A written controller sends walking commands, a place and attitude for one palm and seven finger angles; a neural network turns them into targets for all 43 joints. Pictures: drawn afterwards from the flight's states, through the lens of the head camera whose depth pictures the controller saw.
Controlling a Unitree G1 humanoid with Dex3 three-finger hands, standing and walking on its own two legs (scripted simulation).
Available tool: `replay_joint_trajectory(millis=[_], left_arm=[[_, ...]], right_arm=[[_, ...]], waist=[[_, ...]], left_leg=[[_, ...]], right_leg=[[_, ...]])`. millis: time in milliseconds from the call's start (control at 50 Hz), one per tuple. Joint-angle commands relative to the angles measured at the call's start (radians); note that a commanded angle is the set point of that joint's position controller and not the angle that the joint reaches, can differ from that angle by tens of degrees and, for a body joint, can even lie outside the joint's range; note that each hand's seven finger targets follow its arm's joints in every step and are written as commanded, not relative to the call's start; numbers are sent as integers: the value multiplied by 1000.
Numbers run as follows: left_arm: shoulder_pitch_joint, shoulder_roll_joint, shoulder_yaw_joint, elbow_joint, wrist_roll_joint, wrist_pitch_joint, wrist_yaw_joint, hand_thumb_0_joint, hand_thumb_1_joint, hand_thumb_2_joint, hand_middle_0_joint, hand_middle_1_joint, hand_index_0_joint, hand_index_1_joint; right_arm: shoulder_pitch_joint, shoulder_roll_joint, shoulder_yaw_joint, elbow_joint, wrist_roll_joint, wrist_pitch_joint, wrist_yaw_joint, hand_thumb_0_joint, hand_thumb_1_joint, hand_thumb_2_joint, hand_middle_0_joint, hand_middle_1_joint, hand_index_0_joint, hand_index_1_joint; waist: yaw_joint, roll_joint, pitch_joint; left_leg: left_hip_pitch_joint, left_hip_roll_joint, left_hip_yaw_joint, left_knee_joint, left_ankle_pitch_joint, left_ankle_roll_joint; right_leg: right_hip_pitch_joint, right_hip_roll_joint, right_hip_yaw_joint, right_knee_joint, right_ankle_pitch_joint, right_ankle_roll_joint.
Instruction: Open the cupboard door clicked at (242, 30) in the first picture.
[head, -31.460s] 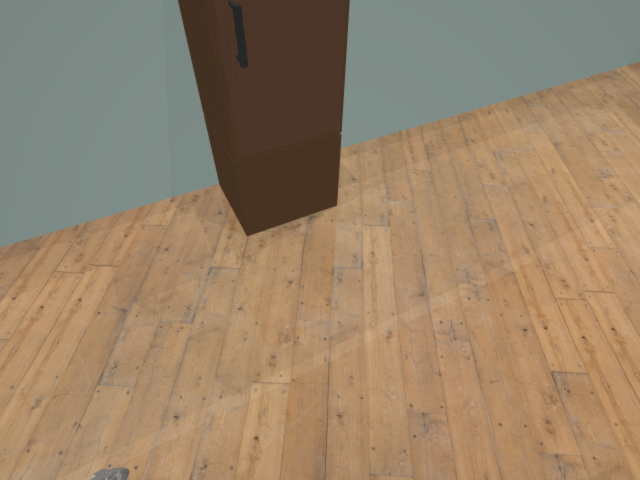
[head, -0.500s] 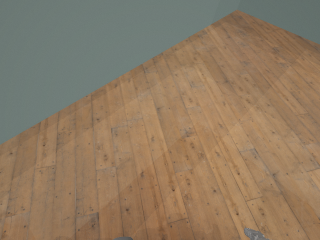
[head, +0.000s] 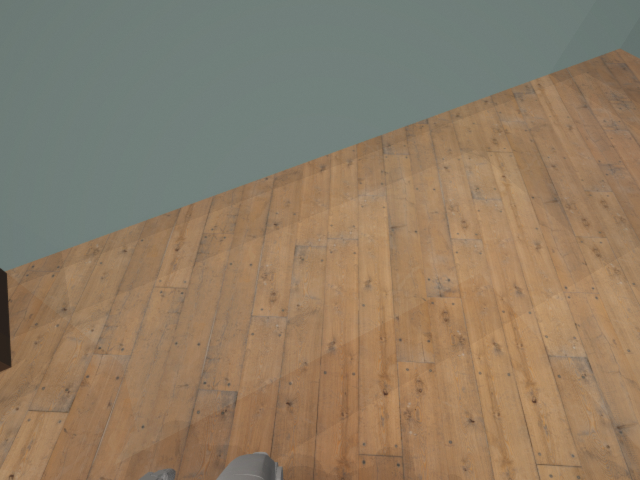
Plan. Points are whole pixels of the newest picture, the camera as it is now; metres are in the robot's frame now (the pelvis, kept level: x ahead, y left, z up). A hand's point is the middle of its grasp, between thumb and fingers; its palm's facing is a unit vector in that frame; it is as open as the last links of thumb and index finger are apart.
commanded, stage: turn to face it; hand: left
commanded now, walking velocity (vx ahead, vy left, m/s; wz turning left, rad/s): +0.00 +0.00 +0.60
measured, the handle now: out of the picture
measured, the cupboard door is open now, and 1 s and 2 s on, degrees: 41 41 41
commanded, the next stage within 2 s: take the last steps up to it in 1.82 s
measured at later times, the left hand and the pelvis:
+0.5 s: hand out of the picture +0.02 +0.21 -0.16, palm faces +0.34 -0.89 -0.31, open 7.4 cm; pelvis +0.00 -0.02 -0.01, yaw +19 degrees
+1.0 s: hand out of the picture -0.05 +0.20 -0.16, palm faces +0.61 -0.74 -0.28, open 7.4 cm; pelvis +0.01 -0.03 -0.01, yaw +37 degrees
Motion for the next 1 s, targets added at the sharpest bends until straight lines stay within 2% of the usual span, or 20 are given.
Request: replay_joint_trajectory(millis=[0, 40, 60, 80, 100, 180, 340, 360, 400, 440, 500, 600, 660, 680, 700, 720, 800, 940, 960, 980], left_arm=[[64, 237, 73, -40, 5, -23, 8, 0, 900, 900, -200, -300, -200, -300], [46, 231, 76, -39, -5, -17, 1, 0, 900, 900, -200, -300, -200, -300], [41, 197, 74, -55, -11, -11, -3, 0, 900, 900, -200, -300, -200, -300], [18, 128, 53, -98, -17, -6, -10, 0, 900, 900, -200, -300, -200, -300], [-65, 143, 46, -132, -5, 3, -6, 0, 900, 900, -200, -300, -200, -300], [-57, 135, 56, -74, -7, 16, -11, 0, 900, 900, -200, -300, -200, -300], [37, 128, 55, -55, -14, 4, -11, 0, 900, 900, -200, -300, -200, -300], [86, 156, 63, -46, -11, -3, -5, 0, 900, 900, -200, -300, -200, -300], [99, 296, 85, -58, 9, -14, 8, 0, 900, 900, -200, -300, -200, -300], [15, 221, 72, -79, 1, -17, 17, 0, 900, 900, -200, -300, -200, -300], [-12, 180, 52, -85, 2, -24, 13, 0, 900, 900, -200, -300, -200, -300], [76, 236, 70, -43, 6, -25, 10, 0, 900, 900, -200, -300, -200, -300], [58, 237, 77, -36, -6, -18, 2, 0, 900, 900, -200, -300, -200, -300], [53, 207, 74, -53, -13, -13, -3, 0, 900, 900, -200, -300, -200, -300], [27, 136, 53, -96, -18, -8, -10, 0, 900, 900, -200, -300, -200, -300], [-56, 147, 42, -133, -5, 3, -4, 0, 900, 900, -200, -300, -200, -300], [-49, 141, 54, -76, -9, 16, -8, 0, 900, 900, -200, -300, -200, -300], [43, 127, 53, -55, -13, 5, -11, 0, 900, 900, -200, -300, -200, -300], [96, 148, 61, -43, -11, -1, -7, 0, 900, 900, -200, -300, -200, -300], [130, 218, 78, -45, 2, -12, 1, 0, 900, 900, -200, -300, -200, -300]], right_arm=[[-59, -38, 1, -109, 9, -43, 1, 0, -900, -900, 200, 300, 200, 300], [7, -65, -3, -92, 6, -51, -1, 0, -900, -900, 200, 300, 200, 300], [71, -135, -21, -80, 0, -61, -5, 0, -900, -900, 200, 300, 200, 300], [134, -249, -50, -77, -10, -64, -14, 0, -900, -900, 200, 300, 200, 300], [195, -287, -56, -53, -12, -55, -23, 0, -900, -900, 200, 300, 200, 300], [28, -196, -29, -87, -13, -68, -46, 0, -900, -900, 200, 300, 200, 300], [-21, -199, -42, -100, -11, -49, -38, 0, -900, -900, 200, 300, 200, 300], [-45, -177, -40, -113, -4, -47, -36, 0, -900, -900, 200, 300, 200, 300], [-62, -93, -27, -156, 4, -49, -21, 0, -900, -900, 200, 300, 200, 300], [-57, -110, -35, -128, -4, -35, -17, 0, -900, -900, 200, 300, 200, 300], [-51, -63, -16, -106, 1, -27, -2, 0, -900, -900, 200, 300, 200, 300], [-100, -36, 4, -115, 10, -42, 4, 0, -900, -900, 200, 300, 200, 300], [-12, -68, -3, -95, 5, -54, -1, 0, -900, -900, 200, 300, 200, 300], [49, -142, -20, -83, -1, -62, -6, 0, -900, -900, 200, 300, 200, 300], [125, -256, -50, -75, -10, -65, -14, 0, -900, -900, 200, 300, 200, 300], [191, -283, -52, -56, -9, -57, -21, 0, -900, -900, 200, 300, 200, 300], [26, -199, -28, -88, -12, -66, -48, 0, -900, -900, 200, 300, 200, 300], [-42, -200, -39, -105, -12, -50, -38, 0, -900, -900, 200, 300, 200, 300], [-72, -186, -38, -117, -6, -46, -36, 0, -900, -900, 200, 300, 200, 300], [-69, -127, -32, -133, 4, -44, -30, 0, -900, -900, 200, 300, 200, 300]], waist=[[47, -188, -148], [10, -140, -167], [-29, 33, -210], [-66, 347, -216], [-100, 271, -201], [-11, 221, -126], [27, 181, -150], [58, 126, -149], [84, -307, -122], [31, -222, -97], [11, -195, -100], [59, -184, -137], [8, -138, -167], [-29, 27, -204], [-72, 338, -222], [-98, 240, -204], [-16, 239, -143], [28, 177, -151], [61, 136, -147], [81, -76, -143]], left_leg=[[50, -4, 43, -236, 26, 11], [203, -8, 39, -431, 196, 27], [364, 105, -101, -523, 361, 74], [487, 381, -468, -553, 731, 227], [423, 443, -499, -555, 704, 315], [230, 243, -343, -580, 491, 220], [88, 158, -376, -525, 327, 181], [0, 110, -353, -457, 256, 144], [-202, -84, -97, 25, -132, 26], [-170, -2, -133, 279, -67, 31], [-112, 12, -56, 174, -9, 1], [0, -12, 30, -168, 1, 8], [204, -22, 36, -439, 218, 30], [372, 91, -101, -508, 402, 79], [492, 367, -473, -537, 773, 236], [440, 427, -502, -531, 774, 310], [254, 239, -350, -556, 575, 231], [88, 162, -366, -523, 348, 186], [-1, 122, -344, -468, 249, 153], [-151, 5, -248, -280, 93, 85]], right_leg=[[155, -235, 126, -81, 503, -107], [78, -207, 56, 24, 416, -40], [-68, -163, 7, 182, 254, 19], [-351, -17, -18, 411, -307, 100], [-381, 1, 95, 556, -381, 83], [-325, 21, 165, 592, -162, 78], [19, 121, 111, 76, -66, 51], [136, 88, 138, -85, -5, 44], [151, -350, 562, -336, -71, -142], [38, -285, 444, -262, 75, -169], [74, -190, 193, -178, 405, -126], [186, -220, 144, -89, 581, -116], [100, -196, 63, 53, 497, -35], [-57, -154, 15, 214, 323, 21], [-331, -9, -11, 444, -302, 98], [-365, 2, 101, 570, -386, 82], [-308, 20, 169, 593, -190, 78], [12, 114, 108, 111, -86, 55], [122, 95, 119, -32, -11, 49], [224, -82, 324, -233, -121, -5]])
